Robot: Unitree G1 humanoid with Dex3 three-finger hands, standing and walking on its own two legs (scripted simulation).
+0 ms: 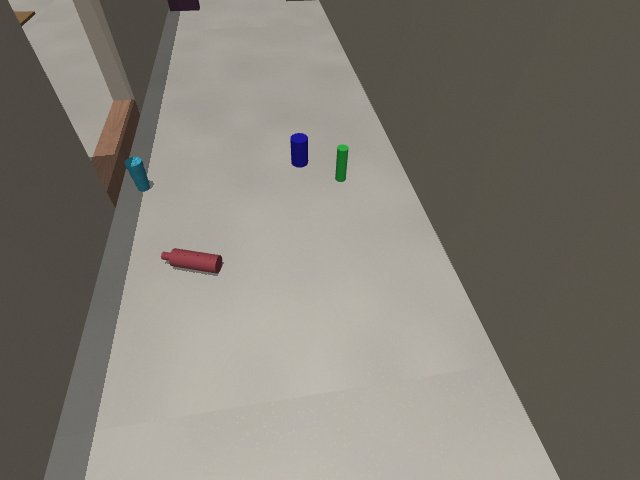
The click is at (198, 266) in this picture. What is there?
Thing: lying bottle
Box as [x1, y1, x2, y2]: [161, 248, 221, 272]
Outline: 161,258 168,259 169,263 174,266 211,272 218,272 221,266 220,255 174,248 170,253 162,252
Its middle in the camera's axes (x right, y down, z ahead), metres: -0.51 +0.10 +1.54
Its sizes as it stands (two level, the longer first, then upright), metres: 0.235 0.073 0.073
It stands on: the floor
